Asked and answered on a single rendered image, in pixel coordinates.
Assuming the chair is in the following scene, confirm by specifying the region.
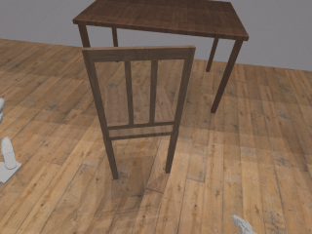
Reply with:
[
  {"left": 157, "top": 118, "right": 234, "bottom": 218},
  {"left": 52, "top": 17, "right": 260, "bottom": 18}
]
[{"left": 81, "top": 45, "right": 196, "bottom": 180}]

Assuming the left robot hand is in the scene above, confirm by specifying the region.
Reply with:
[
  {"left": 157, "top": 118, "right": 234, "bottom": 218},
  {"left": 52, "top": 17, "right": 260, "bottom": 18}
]
[{"left": 0, "top": 97, "right": 21, "bottom": 186}]

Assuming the table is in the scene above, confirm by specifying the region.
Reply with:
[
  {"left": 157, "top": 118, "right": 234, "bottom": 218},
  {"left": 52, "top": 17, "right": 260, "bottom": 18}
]
[{"left": 72, "top": 0, "right": 250, "bottom": 114}]

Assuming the right robot hand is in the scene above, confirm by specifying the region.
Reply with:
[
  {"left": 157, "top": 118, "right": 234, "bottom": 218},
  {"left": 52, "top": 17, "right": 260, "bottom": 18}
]
[{"left": 232, "top": 214, "right": 257, "bottom": 234}]

